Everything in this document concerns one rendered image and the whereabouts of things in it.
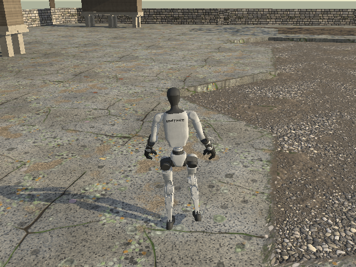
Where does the robot right forearm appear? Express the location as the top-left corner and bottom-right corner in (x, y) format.
(201, 131), (213, 150)

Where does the robot right hand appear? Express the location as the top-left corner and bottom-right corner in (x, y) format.
(203, 147), (216, 160)

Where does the left robot upper arm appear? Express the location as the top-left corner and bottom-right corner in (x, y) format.
(150, 112), (164, 143)

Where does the robot left hand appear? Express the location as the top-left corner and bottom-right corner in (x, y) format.
(144, 150), (157, 160)

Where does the robot left forearm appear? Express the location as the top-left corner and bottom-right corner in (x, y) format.
(145, 134), (155, 152)

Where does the right robot upper arm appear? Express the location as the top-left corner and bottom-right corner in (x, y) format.
(186, 111), (205, 140)

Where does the left robot shin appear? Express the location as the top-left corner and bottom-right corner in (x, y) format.
(164, 185), (174, 222)

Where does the robot left foot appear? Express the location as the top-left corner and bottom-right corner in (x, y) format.
(166, 215), (175, 230)

